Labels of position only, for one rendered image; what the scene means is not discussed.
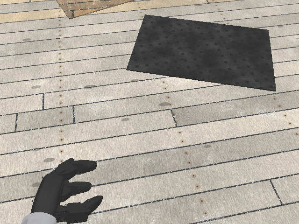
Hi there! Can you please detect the left robot hand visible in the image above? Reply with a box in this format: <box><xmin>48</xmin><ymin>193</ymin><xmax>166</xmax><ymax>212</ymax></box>
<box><xmin>30</xmin><ymin>158</ymin><xmax>104</xmax><ymax>224</ymax></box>

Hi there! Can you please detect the left robot forearm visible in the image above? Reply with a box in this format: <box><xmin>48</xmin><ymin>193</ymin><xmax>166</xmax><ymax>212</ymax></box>
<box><xmin>21</xmin><ymin>212</ymin><xmax>57</xmax><ymax>224</ymax></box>

